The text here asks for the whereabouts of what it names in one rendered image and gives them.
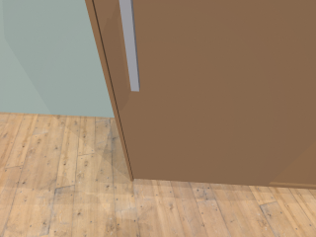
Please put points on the wardrobe door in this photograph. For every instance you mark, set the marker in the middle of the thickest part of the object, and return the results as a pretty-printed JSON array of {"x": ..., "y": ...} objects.
[
  {"x": 227, "y": 87},
  {"x": 302, "y": 170}
]

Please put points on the handle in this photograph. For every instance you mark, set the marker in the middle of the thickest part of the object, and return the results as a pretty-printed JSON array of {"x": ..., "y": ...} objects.
[{"x": 129, "y": 35}]

